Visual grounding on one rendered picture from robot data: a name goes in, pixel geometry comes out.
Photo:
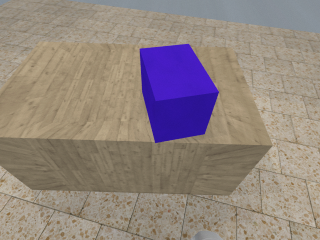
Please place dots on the pedestal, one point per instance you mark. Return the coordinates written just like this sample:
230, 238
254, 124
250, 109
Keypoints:
73, 118

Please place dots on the robot right thigh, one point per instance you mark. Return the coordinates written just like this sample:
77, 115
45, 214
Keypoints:
206, 235

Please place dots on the carton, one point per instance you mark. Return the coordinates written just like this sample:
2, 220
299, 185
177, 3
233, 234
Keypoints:
179, 94

